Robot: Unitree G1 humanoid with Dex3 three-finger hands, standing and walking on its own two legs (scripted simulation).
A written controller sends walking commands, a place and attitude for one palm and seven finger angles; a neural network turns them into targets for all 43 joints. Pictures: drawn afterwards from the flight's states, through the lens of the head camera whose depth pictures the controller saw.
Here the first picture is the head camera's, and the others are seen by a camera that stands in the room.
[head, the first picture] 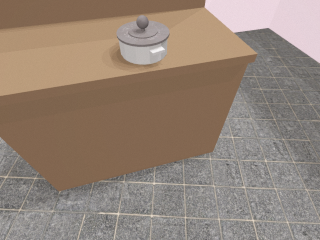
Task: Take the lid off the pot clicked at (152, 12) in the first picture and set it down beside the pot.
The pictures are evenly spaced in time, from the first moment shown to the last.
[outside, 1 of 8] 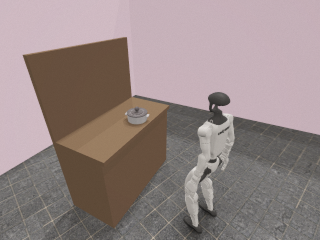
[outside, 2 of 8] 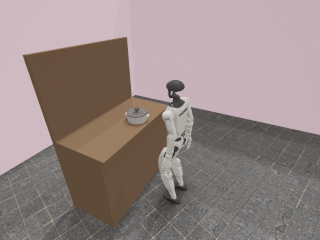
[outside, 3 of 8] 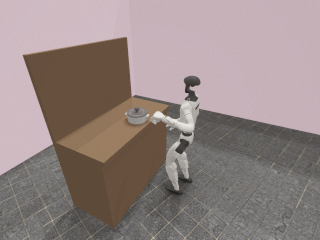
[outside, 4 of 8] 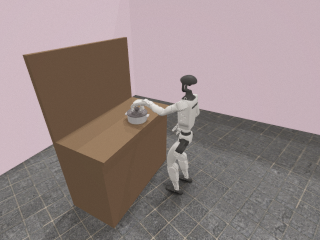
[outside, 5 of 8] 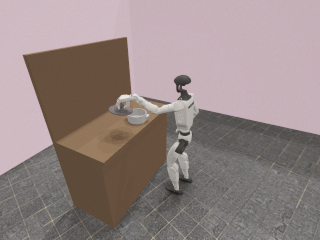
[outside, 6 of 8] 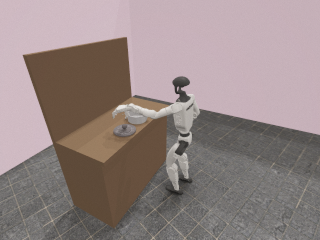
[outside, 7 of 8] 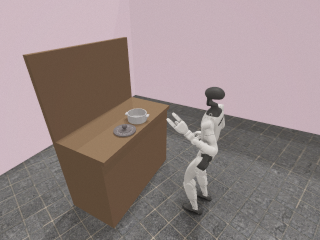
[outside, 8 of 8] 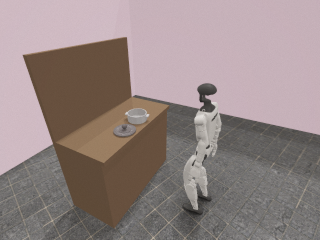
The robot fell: no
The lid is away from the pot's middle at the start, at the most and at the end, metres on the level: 0.00 0.25 0.23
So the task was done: yes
